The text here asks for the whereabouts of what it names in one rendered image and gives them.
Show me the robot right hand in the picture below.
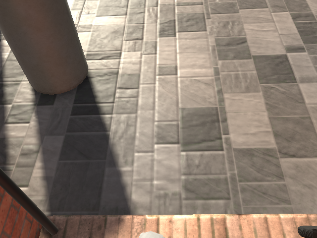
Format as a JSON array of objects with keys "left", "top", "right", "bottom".
[{"left": 297, "top": 225, "right": 317, "bottom": 238}]

